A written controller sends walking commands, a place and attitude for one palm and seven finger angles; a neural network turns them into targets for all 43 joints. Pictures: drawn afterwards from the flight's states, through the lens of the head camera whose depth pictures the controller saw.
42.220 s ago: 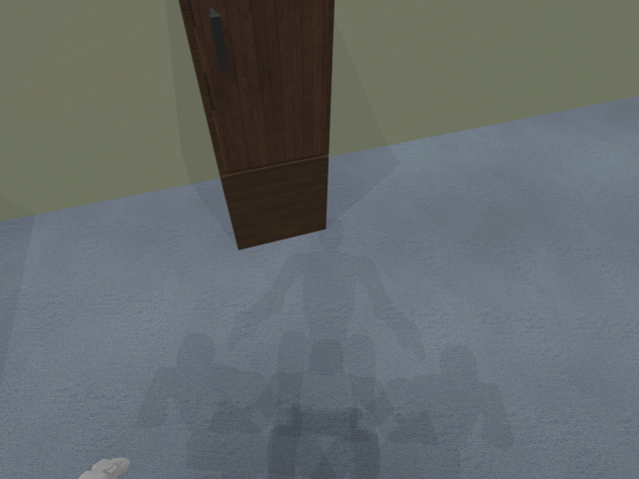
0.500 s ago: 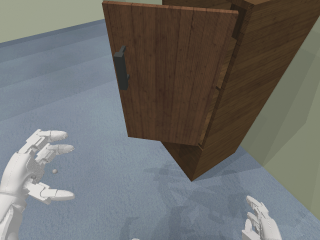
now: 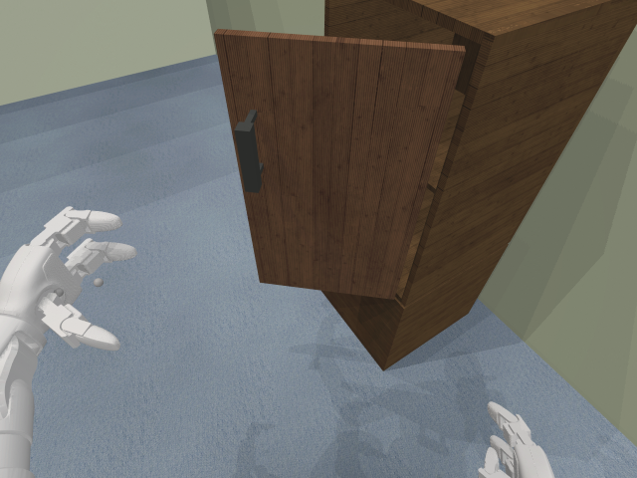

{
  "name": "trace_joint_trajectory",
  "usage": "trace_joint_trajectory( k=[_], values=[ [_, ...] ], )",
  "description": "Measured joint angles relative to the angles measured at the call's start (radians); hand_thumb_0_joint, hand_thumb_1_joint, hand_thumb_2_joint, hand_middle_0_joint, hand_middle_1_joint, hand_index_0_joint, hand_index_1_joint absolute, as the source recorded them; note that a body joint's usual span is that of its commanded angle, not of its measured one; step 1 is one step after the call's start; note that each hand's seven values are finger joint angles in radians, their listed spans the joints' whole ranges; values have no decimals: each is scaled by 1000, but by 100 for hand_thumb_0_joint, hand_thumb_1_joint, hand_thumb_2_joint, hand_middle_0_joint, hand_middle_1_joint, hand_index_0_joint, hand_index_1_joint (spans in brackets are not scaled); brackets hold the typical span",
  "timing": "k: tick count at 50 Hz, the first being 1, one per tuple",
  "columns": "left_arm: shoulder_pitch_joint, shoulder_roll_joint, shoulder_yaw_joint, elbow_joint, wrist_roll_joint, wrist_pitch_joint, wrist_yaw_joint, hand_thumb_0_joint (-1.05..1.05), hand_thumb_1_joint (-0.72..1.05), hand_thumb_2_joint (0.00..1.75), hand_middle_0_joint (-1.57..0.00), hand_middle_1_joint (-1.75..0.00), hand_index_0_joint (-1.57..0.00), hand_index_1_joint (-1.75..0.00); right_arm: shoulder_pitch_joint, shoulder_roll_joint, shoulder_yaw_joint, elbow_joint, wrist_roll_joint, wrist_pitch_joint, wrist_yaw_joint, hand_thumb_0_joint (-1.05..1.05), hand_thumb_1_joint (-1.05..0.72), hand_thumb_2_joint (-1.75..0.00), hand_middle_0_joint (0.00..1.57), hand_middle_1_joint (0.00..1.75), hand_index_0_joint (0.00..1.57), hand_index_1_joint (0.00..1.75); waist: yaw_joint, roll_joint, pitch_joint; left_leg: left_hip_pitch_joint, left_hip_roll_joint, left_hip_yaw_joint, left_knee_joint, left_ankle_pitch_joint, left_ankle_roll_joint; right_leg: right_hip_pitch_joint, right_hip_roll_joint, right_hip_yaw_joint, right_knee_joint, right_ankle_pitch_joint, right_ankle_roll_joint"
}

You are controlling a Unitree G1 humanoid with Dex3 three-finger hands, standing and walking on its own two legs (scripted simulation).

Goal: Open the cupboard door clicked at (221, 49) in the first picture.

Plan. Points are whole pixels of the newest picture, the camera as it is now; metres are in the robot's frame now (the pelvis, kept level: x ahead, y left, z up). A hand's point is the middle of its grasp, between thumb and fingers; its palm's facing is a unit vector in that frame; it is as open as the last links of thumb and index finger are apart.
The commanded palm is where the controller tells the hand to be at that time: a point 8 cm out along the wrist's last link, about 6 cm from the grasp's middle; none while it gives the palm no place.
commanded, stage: raise the hand with hooked fingers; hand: left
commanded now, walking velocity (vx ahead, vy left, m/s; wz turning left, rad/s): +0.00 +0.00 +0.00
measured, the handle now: (252, 151) +0.57 +0.16 +0.10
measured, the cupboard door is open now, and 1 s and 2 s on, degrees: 49 49 49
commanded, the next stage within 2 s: move the hooked fingers beside the handle in 0.42 s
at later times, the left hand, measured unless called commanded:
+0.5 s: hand (103, 281) +0.29 +0.27 +0.11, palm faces -0.02 -1.00 -0.03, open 14.0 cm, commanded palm +0.27 +0.32 +0.12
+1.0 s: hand (138, 238) +0.36 +0.26 +0.11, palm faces -0.03 -1.00 +0.00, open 13.9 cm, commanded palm +0.34 +0.31 +0.11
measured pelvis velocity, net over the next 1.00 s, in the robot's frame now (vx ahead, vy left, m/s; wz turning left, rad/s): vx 0.01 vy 0.00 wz -0.02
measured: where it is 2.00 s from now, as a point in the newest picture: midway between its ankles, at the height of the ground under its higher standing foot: outside the picture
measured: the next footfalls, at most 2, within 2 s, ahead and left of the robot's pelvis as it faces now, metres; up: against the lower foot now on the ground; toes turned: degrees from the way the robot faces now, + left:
none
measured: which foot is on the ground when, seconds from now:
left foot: down 0.00-1.00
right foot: down 0.00-1.00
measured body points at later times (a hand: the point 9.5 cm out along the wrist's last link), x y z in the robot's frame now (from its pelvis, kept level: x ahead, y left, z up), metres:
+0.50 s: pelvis +0.01 +0.00 +0.00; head +0.02 +0.00 +0.45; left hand +0.29 +0.33 +0.12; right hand +0.17 -0.24 -0.07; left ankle +0.01 +0.10 -0.72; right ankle +0.00 -0.11 -0.72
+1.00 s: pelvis +0.01 +0.00 +0.00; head +0.04 +0.00 +0.45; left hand +0.36 +0.32 +0.11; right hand +0.13 -0.26 -0.09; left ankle +0.01 +0.10 -0.72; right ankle +0.01 -0.11 -0.72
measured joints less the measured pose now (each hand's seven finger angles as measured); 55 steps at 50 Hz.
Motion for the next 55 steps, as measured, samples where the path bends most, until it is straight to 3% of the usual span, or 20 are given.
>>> trace_joint_trajectory(
  k=[14,27,33,41,48,55],
  values=[
    [30,-31,0,-28,19,-16,17,-1,-50,30,-30,-120,-30,-120,11,-2,-12,-4,-6,5,7,2,-90,-90,20,30,20,30,-1,-9,5,19,-3,12,-23,3,4,13,-2,13,-17,4,4],
    [13,-22,-3,3,13,-6,-1,-1,-50,30,-30,-120,-30,-120,-6,5,-3,-5,-5,13,4,2,-90,-90,20,30,20,30,5,-2,-2,25,-5,8,-34,7,3,19,-4,10,-26,6,4],
    [-53,-30,-26,56,27,-12,9,-1,-50,30,-30,-120,-30,-120,-11,1,-3,4,-4,19,-6,1,-90,-90,20,30,20,30,7,-5,5,13,-7,-1,-26,8,1,11,-5,0,-19,4,2],
    [-175,-13,-43,168,53,-29,21,-1,-50,30,-30,-120,-30,-120,-8,0,-1,13,-5,39,-6,1,-90,-90,20,30,21,30,-14,-12,6,-7,-4,1,-24,11,-2,-12,-3,2,-13,6,-2],
    [-231,16,-9,259,62,-43,19,-1,-49,30,-30,-120,-30,-120,23,-6,-7,10,-7,68,9,1,-90,-90,20,30,21,30,-36,-14,-6,-27,5,15,-20,5,-4,-40,5,17,-6,4,-4],
    [-295,34,-8,339,71,-70,15,-1,-50,30,-30,-120,-30,-120,57,-17,-19,22,-5,95,12,1,-90,-90,20,30,20,30,-43,-17,-6,-57,7,14,-2,-3,-3,-68,7,16,7,-2,-3]
  ],
)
